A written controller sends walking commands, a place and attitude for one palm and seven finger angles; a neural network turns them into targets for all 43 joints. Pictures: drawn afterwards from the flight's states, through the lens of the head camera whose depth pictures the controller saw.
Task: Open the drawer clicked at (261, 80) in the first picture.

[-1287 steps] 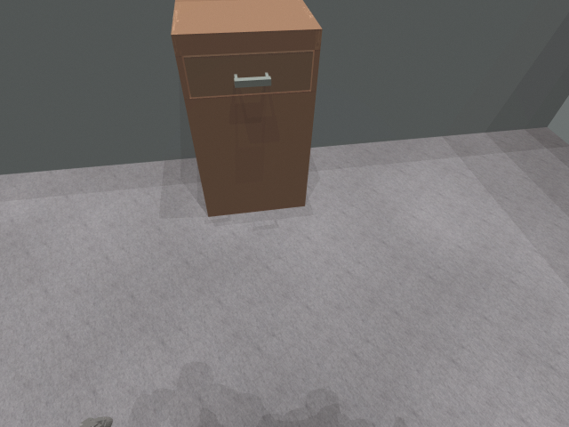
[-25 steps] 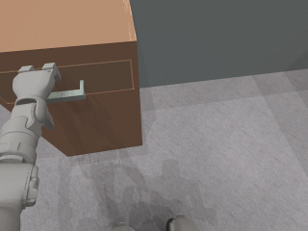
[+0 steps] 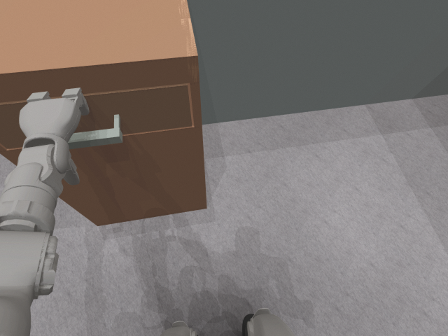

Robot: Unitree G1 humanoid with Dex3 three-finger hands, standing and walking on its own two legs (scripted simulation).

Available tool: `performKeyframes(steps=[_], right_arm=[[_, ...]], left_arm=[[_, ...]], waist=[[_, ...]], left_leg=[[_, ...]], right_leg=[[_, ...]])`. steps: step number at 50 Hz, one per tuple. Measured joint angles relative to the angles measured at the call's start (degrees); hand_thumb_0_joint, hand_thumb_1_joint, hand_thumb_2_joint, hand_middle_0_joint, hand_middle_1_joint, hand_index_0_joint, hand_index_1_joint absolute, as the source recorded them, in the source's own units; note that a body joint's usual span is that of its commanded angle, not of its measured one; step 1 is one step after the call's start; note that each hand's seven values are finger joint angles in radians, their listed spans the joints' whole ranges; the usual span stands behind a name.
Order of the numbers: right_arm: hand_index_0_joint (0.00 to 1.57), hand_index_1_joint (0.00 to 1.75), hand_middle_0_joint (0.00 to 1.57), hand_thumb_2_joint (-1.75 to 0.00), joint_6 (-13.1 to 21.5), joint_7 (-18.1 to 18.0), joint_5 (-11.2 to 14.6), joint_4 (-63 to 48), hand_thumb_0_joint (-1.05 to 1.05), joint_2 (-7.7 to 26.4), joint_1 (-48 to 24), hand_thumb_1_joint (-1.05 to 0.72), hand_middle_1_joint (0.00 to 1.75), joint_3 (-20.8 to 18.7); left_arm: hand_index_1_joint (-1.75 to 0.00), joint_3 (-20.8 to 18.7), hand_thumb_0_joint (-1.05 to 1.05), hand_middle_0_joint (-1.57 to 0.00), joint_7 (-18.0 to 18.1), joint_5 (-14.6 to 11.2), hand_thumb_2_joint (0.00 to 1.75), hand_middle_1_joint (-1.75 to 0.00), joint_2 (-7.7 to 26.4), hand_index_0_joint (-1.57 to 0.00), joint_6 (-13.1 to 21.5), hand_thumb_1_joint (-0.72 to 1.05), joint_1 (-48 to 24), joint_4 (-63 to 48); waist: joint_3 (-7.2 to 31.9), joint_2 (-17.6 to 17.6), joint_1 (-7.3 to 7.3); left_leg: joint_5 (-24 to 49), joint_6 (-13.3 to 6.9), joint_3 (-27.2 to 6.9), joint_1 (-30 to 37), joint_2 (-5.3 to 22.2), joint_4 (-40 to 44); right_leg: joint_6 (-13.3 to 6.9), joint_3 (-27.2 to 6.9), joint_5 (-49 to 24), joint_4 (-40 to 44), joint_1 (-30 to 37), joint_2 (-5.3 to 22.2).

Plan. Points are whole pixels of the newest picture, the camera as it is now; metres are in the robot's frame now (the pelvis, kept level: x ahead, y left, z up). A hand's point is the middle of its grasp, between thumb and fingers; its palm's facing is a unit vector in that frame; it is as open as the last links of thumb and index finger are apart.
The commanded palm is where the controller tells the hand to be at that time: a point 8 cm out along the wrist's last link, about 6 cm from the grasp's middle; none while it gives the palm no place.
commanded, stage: re-aim the fingers above the handle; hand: left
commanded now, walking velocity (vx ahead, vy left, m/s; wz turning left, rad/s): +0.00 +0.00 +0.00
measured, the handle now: (91, 130) +0.53 +0.26 -0.04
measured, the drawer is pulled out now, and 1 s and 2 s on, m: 0.00 0.00 0.00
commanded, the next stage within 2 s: lower the fingers behind the handle in 1.00 s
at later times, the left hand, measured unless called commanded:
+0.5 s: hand (67, 140) +0.47 +0.27 +0.02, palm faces -0.11 +0.00 -0.99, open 13.8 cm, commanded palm +0.46 +0.26 +0.08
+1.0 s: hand (73, 138) +0.47 +0.26 +0.03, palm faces -0.07 -0.03 -1.00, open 13.9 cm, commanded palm +0.46 +0.26 +0.08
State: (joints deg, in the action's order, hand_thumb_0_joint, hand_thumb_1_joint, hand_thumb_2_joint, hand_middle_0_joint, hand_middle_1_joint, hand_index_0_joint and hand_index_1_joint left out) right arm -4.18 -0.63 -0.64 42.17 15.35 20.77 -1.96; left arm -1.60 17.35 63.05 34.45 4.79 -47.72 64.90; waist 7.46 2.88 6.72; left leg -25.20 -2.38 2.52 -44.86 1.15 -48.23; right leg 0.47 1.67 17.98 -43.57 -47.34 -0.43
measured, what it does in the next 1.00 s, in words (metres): stands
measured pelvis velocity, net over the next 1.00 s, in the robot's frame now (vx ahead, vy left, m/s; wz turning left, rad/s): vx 0.00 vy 0.00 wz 0.00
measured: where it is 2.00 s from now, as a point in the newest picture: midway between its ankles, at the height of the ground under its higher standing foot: outside the picture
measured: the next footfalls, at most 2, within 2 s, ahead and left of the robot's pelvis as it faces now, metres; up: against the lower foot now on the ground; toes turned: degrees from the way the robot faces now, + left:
none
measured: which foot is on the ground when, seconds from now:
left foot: down 0.00-1.00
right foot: down 0.00-1.00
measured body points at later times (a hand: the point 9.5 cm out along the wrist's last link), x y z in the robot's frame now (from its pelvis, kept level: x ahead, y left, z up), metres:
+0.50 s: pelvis +0.01 +0.00 +0.01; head +0.11 +0.00 +0.44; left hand +0.47 +0.27 +0.08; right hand +0.02 -0.27 -0.12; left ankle -0.03 +0.09 -0.70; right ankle +0.02 -0.13 -0.70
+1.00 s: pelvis +0.00 +0.00 +0.01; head +0.11 +0.00 +0.44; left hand +0.47 +0.26 +0.08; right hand +0.01 -0.28 -0.12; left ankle -0.03 +0.09 -0.70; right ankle +0.02 -0.13 -0.70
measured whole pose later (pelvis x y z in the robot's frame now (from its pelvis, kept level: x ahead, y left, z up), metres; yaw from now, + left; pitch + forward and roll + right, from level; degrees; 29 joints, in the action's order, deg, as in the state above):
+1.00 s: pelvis +0.00 +0.00 +0.01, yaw +0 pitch +20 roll -2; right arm -4.2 -0.5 -0.8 42.7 15.0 20.6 -2.3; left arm -2.0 17.8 62.7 31.3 5.3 -44.2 61.1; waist 8.1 2.8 5.7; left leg -24.6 -2.0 2.6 -41.5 1.2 -46.1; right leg 0.1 1.5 17.7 -42.1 -44.4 -0.6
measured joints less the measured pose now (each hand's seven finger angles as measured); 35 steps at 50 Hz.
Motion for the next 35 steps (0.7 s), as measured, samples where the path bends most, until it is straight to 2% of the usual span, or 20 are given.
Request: performKeyframes(steps=[4, 7, 13, 19, 24, 28, 32, 35], right_arm=[[0.21, 0.3, 0.21, -0.89, 0.7, 0.0, -0.2, 0.4, 0.0, -0.6, 0.6, -0.91, 0.3, -0.7], [0.21, 0.3, 0.21, -0.89, 0.6, 0.2, -0.5, 1.0, 0.0, -0.6, 0.1, -0.91, 0.3, -0.4], [0.21, 0.3, 0.2, -0.89, 0.1, 0.9, -0.8, 0.6, 0.0, -0.2, -1.2, -0.91, 0.3, 0.0], [0.21, 0.3, 0.2, -0.89, -0.7, 0.8, -0.4, -0.1, 0.0, -0.1, -1.5, -0.91, 0.3, 0.2], [0.21, 0.3, 0.2, -0.89, -0.3, 0.1, 0.1, -0.3, 0.0, -0.3, -0.5, -0.91, 0.3, -0.2], [0.21, 0.3, 0.21, -0.89, 0.3, -0.2, 0.2, 0.3, 0.0, -0.4, 0.0, -0.91, 0.3, -0.7], [0.21, 0.3, 0.2, -0.89, 0.7, -0.1, -0.3, 0.9, 0.0, -0.2, -0.4, -0.91, 0.3, -0.8], [0.21, 0.3, 0.2, -0.89, 0.6, 0.3, -0.6, 1.0, 0.0, 0.0, -1.1, -0.91, 0.3, -0.7]], left_arm=[[-1.21, 1.7, 0.0, -0.32, 0.2, -0.6, 0.3, -1.2, -2.3, -0.32, 1.5, -0.49, 0.6, -2.3], [-1.21, 1.6, 0.0, -0.32, 1.7, 0.2, 0.3, -1.2, -3.8, -0.32, 1.9, -0.49, 0.2, -2.0], [-1.22, 0.2, 0.0, -0.33, 4.0, 0.8, 0.3, -1.21, -4.4, -0.33, -0.8, -0.49, -0.4, -1.0], [-1.22, -1.1, 0.0, -0.33, 1.8, 0.0, 0.3, -1.21, -3.5, -0.34, -2.9, -0.49, 1.2, -1.5], [-1.21, 0.3, 0.0, -0.33, -0.2, -0.6, 0.3, -1.21, -2.4, -0.33, -1.2, -0.49, 2.9, -2.8], [-1.21, 2.0, 0.0, -0.32, 0.0, -0.5, 0.3, -1.2, -2.9, -0.32, 1.0, -0.49, 2.8, -3.2], [-1.21, 1.7, 0.0, -0.32, 1.9, 0.3, 0.3, -1.2, -3.6, -0.32, 2.0, -0.49, 1.9, -3.1], [-1.2, 0.9, 0.0, -0.32, 3.3, 0.7, 0.3, -1.2, -3.6, -0.32, 0.9, -0.49, 0.9, -2.1]], waist=[[0.3, -0.1, -0.84], [0.7, -0.3, -0.55], [0.8, -0.1, 0.13], [0.6, 0.1, -0.16], [0.3, 0.1, -1.08], [0.2, -0.2, -1.6], [0.4, -0.5, -1.27], [0.6, -0.7, -0.67]], left_leg=[[0.0, 0.1, -0.6, 0.4, -0.2, 0.2], [-0.2, 0.1, -0.8, 0.2, -0.3, -0.1], [-0.6, 0.0, -0.4, 0.0, -0.2, -0.5], [-0.1, 0.0, 0.4, 1.8, 0.0, 1.0], [0.3, 0.2, 0.1, 3.2, -0.1, 2.1], [0.4, 0.3, -0.7, 3.0, -0.3, 1.8], [0.2, 0.4, -1.2, 1.8, -0.4, 0.8], [0.0, 0.5, -1.1, 1.0, -0.3, 0.2]], right_leg=[[0.0, 0.6, 0.1, 0.5, 0.7, 0.2], [0.0, 0.8, 0.5, 0.1, 0.6, 0.4], [0.0, 0.4, 0.7, -0.5, 0.1, 0.2], [0.0, -0.4, 0.2, 0.6, 1.4, -0.1], [-0.1, -0.2, -0.1, 1.6, 2.9, 0.0], [-0.2, 0.6, 0.1, 1.5, 3.2, 0.2], [-0.4, 1.1, 0.4, 0.6, 2.2, 0.4], [-0.4, 1.0, 0.6, -0.1, 1.3, 0.3]])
